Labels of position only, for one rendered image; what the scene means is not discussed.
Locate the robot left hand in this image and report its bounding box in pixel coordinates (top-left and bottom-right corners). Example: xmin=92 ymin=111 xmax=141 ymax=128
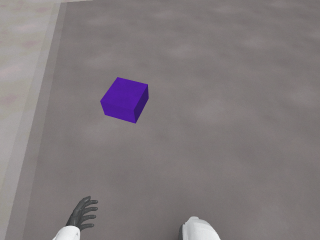
xmin=65 ymin=196 xmax=98 ymax=231

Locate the carton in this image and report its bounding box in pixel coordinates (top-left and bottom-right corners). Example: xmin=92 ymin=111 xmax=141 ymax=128
xmin=100 ymin=77 xmax=149 ymax=124

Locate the right robot shin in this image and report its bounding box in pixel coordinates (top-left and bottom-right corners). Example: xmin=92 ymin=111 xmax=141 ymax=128
xmin=187 ymin=216 xmax=199 ymax=222

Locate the left robot forearm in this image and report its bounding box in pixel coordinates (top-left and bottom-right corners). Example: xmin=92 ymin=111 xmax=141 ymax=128
xmin=52 ymin=225 xmax=80 ymax=240

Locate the robot right thigh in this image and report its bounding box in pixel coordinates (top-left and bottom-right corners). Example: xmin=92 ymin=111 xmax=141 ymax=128
xmin=182 ymin=219 xmax=220 ymax=240

